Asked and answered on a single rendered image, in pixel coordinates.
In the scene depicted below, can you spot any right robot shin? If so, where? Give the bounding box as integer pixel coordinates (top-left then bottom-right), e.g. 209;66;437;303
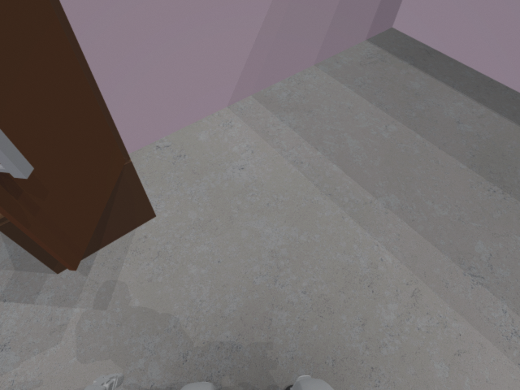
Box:
293;375;312;386

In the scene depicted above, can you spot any left robot hand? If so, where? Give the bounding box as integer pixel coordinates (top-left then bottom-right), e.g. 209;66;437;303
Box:
84;373;124;390

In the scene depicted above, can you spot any handle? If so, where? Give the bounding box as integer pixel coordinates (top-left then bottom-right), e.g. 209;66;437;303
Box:
0;129;34;179

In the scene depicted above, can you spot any cupboard door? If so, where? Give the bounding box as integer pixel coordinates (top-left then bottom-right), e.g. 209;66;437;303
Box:
0;0;125;271

